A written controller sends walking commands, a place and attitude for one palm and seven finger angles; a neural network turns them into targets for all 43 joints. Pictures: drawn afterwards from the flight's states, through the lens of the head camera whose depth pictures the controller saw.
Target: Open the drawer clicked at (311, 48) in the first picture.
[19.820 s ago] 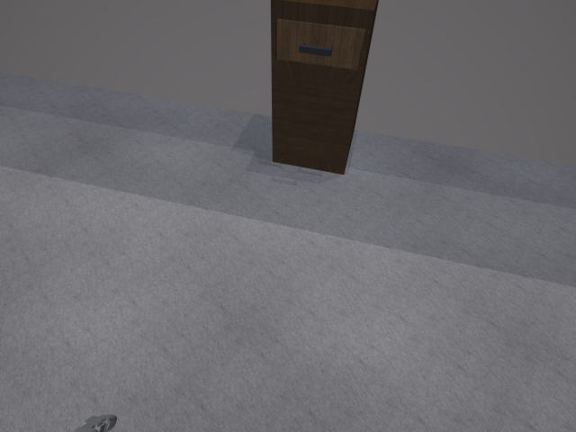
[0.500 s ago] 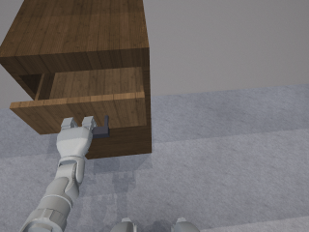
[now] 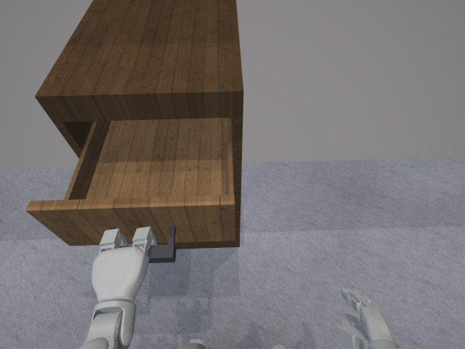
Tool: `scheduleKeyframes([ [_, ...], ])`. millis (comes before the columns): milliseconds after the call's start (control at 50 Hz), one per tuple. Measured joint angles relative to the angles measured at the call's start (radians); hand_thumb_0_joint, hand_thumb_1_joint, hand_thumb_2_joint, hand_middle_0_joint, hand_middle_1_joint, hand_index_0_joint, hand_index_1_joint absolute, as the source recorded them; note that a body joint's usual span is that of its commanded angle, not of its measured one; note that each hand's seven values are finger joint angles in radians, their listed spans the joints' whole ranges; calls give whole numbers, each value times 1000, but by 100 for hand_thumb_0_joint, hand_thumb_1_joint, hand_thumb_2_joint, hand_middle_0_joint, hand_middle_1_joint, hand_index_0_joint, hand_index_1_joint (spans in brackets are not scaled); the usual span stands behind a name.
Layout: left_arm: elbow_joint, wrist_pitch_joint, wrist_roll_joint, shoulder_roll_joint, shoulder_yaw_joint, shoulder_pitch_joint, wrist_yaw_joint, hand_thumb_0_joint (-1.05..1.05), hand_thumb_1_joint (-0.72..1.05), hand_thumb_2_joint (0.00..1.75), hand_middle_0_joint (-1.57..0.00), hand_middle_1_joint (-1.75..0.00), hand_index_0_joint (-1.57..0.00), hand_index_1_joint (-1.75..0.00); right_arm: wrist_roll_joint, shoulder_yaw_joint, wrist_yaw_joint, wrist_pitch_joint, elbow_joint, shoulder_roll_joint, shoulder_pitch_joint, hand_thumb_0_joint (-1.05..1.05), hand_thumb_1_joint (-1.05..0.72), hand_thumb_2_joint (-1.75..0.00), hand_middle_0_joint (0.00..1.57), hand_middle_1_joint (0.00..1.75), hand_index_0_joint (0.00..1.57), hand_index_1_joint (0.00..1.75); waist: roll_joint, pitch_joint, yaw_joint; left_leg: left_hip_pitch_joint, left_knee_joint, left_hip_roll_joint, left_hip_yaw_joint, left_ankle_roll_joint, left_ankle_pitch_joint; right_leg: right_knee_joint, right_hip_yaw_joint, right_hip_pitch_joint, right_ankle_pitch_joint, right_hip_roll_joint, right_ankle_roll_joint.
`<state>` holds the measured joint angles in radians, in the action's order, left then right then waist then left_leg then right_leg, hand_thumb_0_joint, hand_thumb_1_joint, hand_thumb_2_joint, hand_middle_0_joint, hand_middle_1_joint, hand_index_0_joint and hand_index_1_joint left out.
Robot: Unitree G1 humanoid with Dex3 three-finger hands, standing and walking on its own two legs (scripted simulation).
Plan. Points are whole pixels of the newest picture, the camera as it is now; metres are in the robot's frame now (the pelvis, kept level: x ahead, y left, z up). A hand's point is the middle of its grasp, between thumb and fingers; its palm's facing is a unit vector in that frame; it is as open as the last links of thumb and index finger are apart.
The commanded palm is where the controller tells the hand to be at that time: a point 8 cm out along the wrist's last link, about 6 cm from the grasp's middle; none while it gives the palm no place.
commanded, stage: pull the drawer open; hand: left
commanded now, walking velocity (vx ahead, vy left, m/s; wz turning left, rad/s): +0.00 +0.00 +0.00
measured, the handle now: (140, 243) +0.31 +0.20 -0.04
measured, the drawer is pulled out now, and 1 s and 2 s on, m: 0.22 0.30 0.30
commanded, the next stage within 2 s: open the thumb to release the handle in 0.62 s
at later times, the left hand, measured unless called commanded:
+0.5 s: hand (124, 331) +0.17 +0.19 -0.06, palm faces -0.07 -0.12 -0.99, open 6.3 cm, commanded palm +0.11 +0.19 -0.01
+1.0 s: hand (125, 325) +0.18 +0.19 -0.06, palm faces +0.01 -0.07 -1.00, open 7.6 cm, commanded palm +0.15 +0.20 -0.01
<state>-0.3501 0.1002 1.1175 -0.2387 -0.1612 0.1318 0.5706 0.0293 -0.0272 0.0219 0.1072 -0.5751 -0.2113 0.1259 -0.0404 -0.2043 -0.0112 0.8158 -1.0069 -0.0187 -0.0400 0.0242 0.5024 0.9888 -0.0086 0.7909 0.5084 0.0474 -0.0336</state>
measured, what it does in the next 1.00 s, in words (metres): stands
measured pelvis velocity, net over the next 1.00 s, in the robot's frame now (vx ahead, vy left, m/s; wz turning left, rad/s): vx -0.03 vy -0.03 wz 0.03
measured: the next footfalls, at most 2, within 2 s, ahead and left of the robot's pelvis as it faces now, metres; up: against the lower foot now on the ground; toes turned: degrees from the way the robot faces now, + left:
none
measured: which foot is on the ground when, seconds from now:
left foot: down 0.00-1.00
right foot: down 0.00-1.00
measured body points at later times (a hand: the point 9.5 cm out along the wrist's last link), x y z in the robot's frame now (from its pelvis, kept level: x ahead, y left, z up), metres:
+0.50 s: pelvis +0.00 -0.02 -0.02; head +0.07 -0.04 +0.42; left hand +0.17 +0.19 +0.00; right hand +0.21 -0.23 -0.13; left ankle -0.01 +0.10 -0.67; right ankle -0.02 -0.10 -0.67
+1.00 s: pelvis -0.03 -0.03 -0.03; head +0.04 -0.06 +0.41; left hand +0.17 +0.19 +0.00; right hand +0.17 -0.25 -0.15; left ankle -0.01 +0.10 -0.67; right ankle -0.02 -0.10 -0.67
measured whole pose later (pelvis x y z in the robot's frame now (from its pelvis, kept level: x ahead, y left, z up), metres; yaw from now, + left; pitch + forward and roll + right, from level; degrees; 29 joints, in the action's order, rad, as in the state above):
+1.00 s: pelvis -0.03 -0.03 -0.03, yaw +2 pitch +18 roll +1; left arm -0.13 0.01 1.10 -0.27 -0.11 0.37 0.62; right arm 0.05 -0.02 -0.01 0.09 -0.58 -0.23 0.12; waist -0.05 -0.19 0.03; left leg 0.94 -1.15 -0.01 -0.01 -0.02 0.52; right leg 1.17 -0.04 0.93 0.56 0.04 -0.08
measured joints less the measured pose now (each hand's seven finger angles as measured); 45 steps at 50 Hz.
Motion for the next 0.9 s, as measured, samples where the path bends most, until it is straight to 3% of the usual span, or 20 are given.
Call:
scheduleKeyframes([
  [400, 310, -123, 23, -16, 40, 387, 29, 6, 67, 72, -25, -135, -40, -132, 33, 21, 36, -15, 49, -1, -4, 1, -90, -90, 20, 30, 20, 30, 4, -1, 42, 59, -98, -4, 6, -19, 52, 118, -7, 68, 64, 4, -20],
  [720, 358, -167, -7, -42, 102, 408, 0, 5, 68, 73, -23, -130, -34, -127, 46, 20, 34, -20, 69, -3, -11, 1, -90, -90, 20, 30, 20, 30, 5, -13, 32, 127, -165, -8, 2, -33, 67, 207, -4, 150, 87, 8, -37],
  [820, 296, -165, 29, -59, 87, 331, 58, 3, 67, 76, -28, -131, -36, -129, 49, 5, 5, -23, 38, -21, -10, 1, -90, -90, 20, 30, 20, 30, -2, -1, 41, 155, -180, 1, 21, -35, 57, 218, -24, 167, 85, -1, -38],
  [900, 272, -134, 12, -47, 69, 283, 63, 2, 61, 76, -31, -130, -37, -130, 39, -4, -11, -17, 13, -25, -11, 1, -90, -90, 20, 30, 20, 30, -10, 9, 47, 157, -178, 4, 30, -38, 46, 216, -33, 166, 76, -5, -40],
])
